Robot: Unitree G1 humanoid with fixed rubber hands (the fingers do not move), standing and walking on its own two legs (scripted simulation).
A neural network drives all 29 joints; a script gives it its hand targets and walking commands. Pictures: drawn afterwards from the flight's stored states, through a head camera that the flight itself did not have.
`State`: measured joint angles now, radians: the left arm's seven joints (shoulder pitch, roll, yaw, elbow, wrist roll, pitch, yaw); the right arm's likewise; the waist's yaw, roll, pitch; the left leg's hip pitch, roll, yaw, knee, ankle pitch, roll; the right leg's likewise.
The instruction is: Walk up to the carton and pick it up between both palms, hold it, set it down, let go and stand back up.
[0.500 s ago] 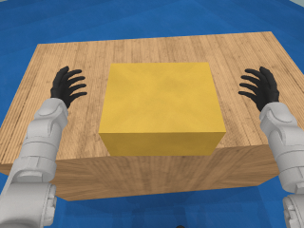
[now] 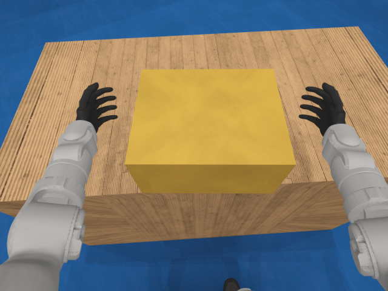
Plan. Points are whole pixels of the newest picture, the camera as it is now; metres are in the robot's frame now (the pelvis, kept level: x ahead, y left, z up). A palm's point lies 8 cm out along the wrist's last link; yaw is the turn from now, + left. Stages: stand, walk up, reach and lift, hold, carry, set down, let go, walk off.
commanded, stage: reach and lift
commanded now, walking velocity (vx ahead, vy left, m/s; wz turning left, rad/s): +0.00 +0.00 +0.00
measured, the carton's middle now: (207, 131) +0.46 +0.00 -0.01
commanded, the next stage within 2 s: none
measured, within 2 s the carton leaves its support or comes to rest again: neither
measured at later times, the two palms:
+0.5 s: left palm (111, 147) +0.42 +0.23 -0.02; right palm (312, 146) +0.42 -0.24 -0.02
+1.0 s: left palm (119, 146) +0.42 +0.21 -0.01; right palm (302, 145) +0.41 -0.21 -0.01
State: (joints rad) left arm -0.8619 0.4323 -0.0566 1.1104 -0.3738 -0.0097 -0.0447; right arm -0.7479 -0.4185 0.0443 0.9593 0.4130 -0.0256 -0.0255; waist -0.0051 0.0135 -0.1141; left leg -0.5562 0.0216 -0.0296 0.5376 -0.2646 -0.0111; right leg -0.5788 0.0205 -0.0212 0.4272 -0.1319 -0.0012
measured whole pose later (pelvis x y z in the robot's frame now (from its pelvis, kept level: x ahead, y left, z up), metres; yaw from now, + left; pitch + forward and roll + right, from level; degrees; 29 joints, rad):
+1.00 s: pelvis -0.05 -0.02 -0.08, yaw +1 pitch +26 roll -1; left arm -1.00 0.38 -0.22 1.28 -0.51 -0.18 0.03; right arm -0.91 -0.30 0.08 1.11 0.40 -0.13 -0.06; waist -0.03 0.00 -0.24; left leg -1.08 0.01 -0.06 1.06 -0.43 -0.04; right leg -1.12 0.02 -0.04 0.98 -0.31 -0.03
